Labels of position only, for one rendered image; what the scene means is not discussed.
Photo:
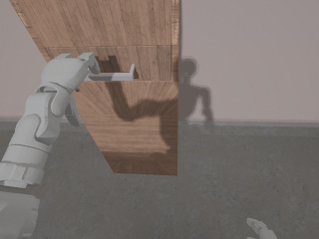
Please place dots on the right robot hand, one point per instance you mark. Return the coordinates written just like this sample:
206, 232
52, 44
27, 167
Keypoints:
261, 229

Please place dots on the drawer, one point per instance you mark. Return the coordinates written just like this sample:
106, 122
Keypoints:
152, 62

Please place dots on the handle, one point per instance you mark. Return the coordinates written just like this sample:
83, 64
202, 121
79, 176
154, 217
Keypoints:
111, 76

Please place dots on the left robot hand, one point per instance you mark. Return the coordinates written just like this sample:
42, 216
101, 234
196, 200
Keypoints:
68, 73

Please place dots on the left robot upper arm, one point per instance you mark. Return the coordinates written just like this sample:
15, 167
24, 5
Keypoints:
18, 215

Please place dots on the cabinet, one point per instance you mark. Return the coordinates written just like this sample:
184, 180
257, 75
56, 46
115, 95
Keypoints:
133, 123

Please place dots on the robot left forearm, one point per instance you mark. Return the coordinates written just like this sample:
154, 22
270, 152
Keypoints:
24, 160

